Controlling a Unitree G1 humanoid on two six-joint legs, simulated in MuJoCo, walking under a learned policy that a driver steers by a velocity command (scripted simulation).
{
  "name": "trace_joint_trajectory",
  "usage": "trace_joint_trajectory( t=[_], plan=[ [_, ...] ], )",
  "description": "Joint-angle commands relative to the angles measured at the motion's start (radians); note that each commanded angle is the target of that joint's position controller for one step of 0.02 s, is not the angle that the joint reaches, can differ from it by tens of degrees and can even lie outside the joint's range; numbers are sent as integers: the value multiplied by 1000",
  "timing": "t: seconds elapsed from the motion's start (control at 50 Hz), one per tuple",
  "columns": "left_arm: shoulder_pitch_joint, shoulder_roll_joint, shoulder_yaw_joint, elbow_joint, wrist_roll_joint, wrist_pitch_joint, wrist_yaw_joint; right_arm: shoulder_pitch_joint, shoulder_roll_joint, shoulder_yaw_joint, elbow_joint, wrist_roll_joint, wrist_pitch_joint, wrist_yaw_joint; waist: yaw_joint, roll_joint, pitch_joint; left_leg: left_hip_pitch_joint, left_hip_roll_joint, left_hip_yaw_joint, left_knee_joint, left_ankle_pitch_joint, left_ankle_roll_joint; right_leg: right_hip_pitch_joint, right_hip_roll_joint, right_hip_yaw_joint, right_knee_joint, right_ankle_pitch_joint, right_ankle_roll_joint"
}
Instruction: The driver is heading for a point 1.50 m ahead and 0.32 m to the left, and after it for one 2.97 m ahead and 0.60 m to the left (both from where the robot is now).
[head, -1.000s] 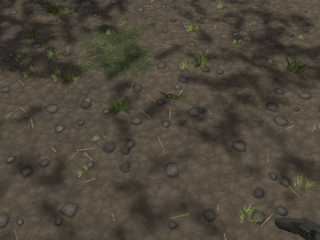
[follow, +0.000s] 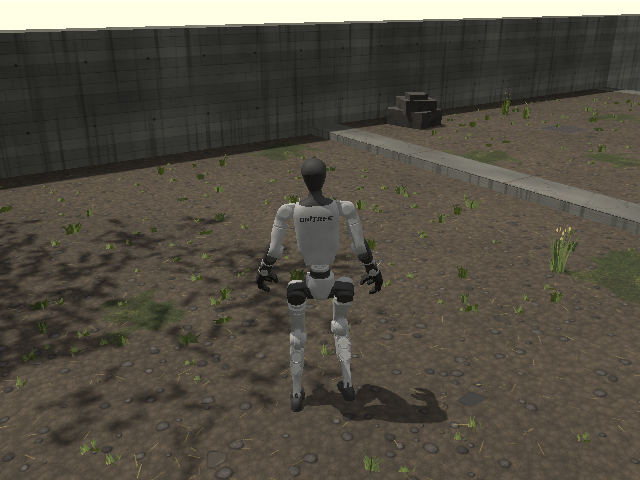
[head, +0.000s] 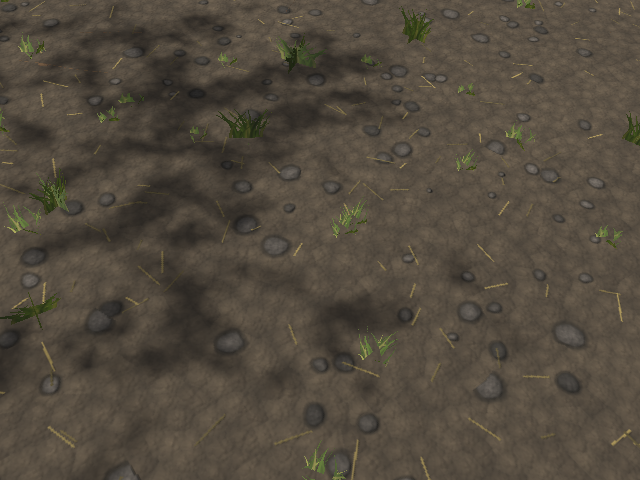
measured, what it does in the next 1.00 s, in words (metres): steps on the spot, turning left: right foot, then left foot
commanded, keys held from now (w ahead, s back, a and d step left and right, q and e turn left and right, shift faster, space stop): q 0.66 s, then w+q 0.06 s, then w+e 0.28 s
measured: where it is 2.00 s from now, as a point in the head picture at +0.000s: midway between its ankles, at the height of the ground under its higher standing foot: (266, 460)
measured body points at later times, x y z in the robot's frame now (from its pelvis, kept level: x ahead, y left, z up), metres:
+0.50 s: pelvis -0.01 +0.03 -0.02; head +0.02 +0.06 +0.43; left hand +0.07 +0.34 -0.13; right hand +0.20 -0.23 -0.10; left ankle -0.02 +0.11 -0.74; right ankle -0.02 -0.14 -0.72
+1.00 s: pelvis +0.05 +0.02 +0.00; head +0.06 +0.02 +0.45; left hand +0.08 +0.34 -0.09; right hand +0.26 -0.19 -0.11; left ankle -0.02 +0.11 -0.74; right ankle +0.09 -0.08 -0.74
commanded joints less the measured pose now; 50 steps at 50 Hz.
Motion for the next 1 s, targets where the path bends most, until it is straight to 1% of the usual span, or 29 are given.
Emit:
trace_joint_trajectory(
  t=[0.02,0.06,0.1,0.12,0.14,0.16,0.18,0.2,0.24,0.26,0.3,0.38,0.42,0.44,0.46,0.48,0.5,0.52,0.54,0.56,0.6,0.66,0.7,0.76,0.8,0.88,0.92,0.96,1.0],
  plan=[
    [-29,-44,-27,-68,13,-19,-6,-84,-99,-11,-64,9,-6,8,24,235,-80,82,128,-142,-123,296,166,119,-74,-80,-274,-2,30],
    [-58,-4,-14,-68,-3,-26,-8,-16,-175,-33,-49,19,5,11,-10,272,-66,105,146,-205,-98,312,185,180,-51,-116,-446,7,31],
    [-8,29,-1,-37,-10,-32,-5,-2,-202,-41,-49,40,7,11,17,246,-55,89,148,-251,-72,353,173,282,-40,-124,-681,209,-5],
    [6,62,7,-35,-7,-34,1,20,-205,-42,-46,46,1,10,15,223,-69,50,146,-275,-66,340,143,360,-73,-84,-711,279,-37],
    [43,101,15,-38,3,-32,13,12,-184,-35,-56,35,-11,14,22,152,-118,-26,125,-259,-27,272,99,475,-161,-36,-660,424,-70],
    [38,166,34,-21,16,-25,18,13,-136,-24,-76,29,-27,22,-11,-50,-134,-126,25,-129,48,132,42,502,-244,23,-594,525,-144],
    [42,127,31,-20,22,-21,13,-20,-128,-19,-75,30,-32,24,26,-129,-138,-145,-27,-46,128,-28,-2,463,-291,67,-630,501,-208],
    [21,98,24,-26,23,-22,12,-41,-147,-27,-83,31,-28,25,35,-153,-105,-186,-36,-15,196,-108,-18,443,-342,111,-662,490,-242],
    [-9,81,18,-38,16,-32,19,-49,-152,-40,-89,29,-6,22,49,-186,-69,-259,-23,4,396,-303,-33,428,-414,155,-676,596,-291],
    [-10,82,16,-35,14,-42,22,-43,-149,-45,-94,29,7,22,46,-163,-57,-293,-2,-12,490,-360,-40,427,-444,153,-672,676,-310],
    [-48,93,22,-28,3,-51,21,-28,-121,-41,-97,33,26,25,27,-115,-42,-286,19,-1,488,-326,-51,407,-418,77,-662,710,-289],
    [-83,111,31,-18,-9,-37,18,-26,-119,-39,-125,39,38,47,31,-141,-74,-139,5,72,304,-182,-43,373,-378,-36,-626,677,-250],
    [-92,111,30,-9,-27,-35,17,29,-127,-49,-118,36,42,54,-2,-115,-92,-17,-33,118,113,-28,-9,339,-361,-84,-547,580,-206],
    [-46,90,25,11,-27,-39,13,57,-146,-59,-114,28,42,47,-6,-56,-96,78,-52,88,14,76,19,278,-324,-132,-457,449,-155],
    [0,42,12,12,7,-43,8,78,-248,-86,-131,26,39,31,16,189,-99,225,113,-176,-66,402,90,82,-229,-236,-205,144,-55],
    [-92,8,-6,-56,33,-47,16,96,-338,-95,-163,-3,24,35,-14,377,-109,229,363,-567,-128,599,320,-145,-68,-172,20,-301,3],
    [-130,61,8,-53,14,-48,22,118,-294,-82,-164,-23,2,42,-57,236,-159,224,372,-564,-148,510,376,-153,-89,-51,171,-303,-1],
    [-124,77,14,-45,-1,-45,22,72,-266,-71,-162,-16,-13,40,-25,192,-116,193,319,-469,-139,422,329,-170,-109,-38,197,-216,-14],
    [-104,85,21,-21,3,-43,28,22,-246,-68,-165,5,-14,32,-2,133,-89,172,258,-397,-135,318,267,-172,-129,-38,164,-124,-18],
    [-103,95,26,-12,9,-40,34,-18,-227,-60,-172,19,-9,22,10,126,-73,151,227,-364,-135,291,229,-166,-140,-31,122,-52,-15],
    [-76,76,25,2,6,-42,27,-34,-213,-49,-182,18,3,7,30,148,-95,105,175,-311,-142,328,214,-89,-111,-47,123,38,0],
    [-79,49,14,9,1,-47,22,-17,-207,-49,-187,19,9,-7,21,148,-106,136,152,-308,-144,276,217,-86,-93,-47,9,89,20],
    [-101,47,10,4,0,-55,14,16,-210,-52,-180,28,13,-14,2,159,-109,151,136,-354,-188,-46,220,-86,-92,-45,-114,122,24],
    [-108,55,6,11,-11,-78,-7,21,-205,-48,-175,19,7,-13,-16,215,-79,142,156,-400,-236,-259,223,-61,-106,-65,-252,140,16],
    [-120,42,-5,15,-10,-98,-20,48,-196,-40,-155,14,-2,-6,-40,205,-69,133,166,-393,-244,-265,222,-11,-120,-88,-326,143,3],
    [-131,46,-16,15,-25,-126,-38,73,-222,-40,-130,12,-19,12,-61,186,-5,99,193,-395,-263,-325,231,34,-123,-120,-412,112,-54],
    [-112,46,-21,19,-31,-137,-46,73,-224,-38,-121,17,-25,19,-50,174,10,85,202,-383,-263,-332,229,72,-120,-132,-458,113,-88],
    [-58,38,-25,41,-30,-146,-52,50,-216,-35,-118,25,-27,25,-8,148,5,34,185,-330,-234,-328,208,189,-103,-161,-546,169,-121],
    [54,47,-22,83,-30,-147,-49,36,-174,-21,-118,17,-32,28,47,119,-26,-49,135,-253,-140,-296,167,361,-98,-143,-583,157,-150]
  ],
)
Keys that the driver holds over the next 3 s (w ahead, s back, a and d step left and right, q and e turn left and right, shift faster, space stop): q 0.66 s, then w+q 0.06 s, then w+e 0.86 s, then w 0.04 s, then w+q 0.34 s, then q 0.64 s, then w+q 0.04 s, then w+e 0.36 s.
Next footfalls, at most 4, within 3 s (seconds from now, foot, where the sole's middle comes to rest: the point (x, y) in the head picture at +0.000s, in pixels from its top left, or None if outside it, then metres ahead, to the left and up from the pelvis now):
0.14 right None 0.03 -0.14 -0.78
0.46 left None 0.01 0.12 -0.78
1.02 right None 0.13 -0.07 -0.78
1.44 left None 0.39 0.22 -0.78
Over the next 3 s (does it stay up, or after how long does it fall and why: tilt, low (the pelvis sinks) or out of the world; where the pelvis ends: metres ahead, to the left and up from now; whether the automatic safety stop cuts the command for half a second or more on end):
stays up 0.80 0.10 0.01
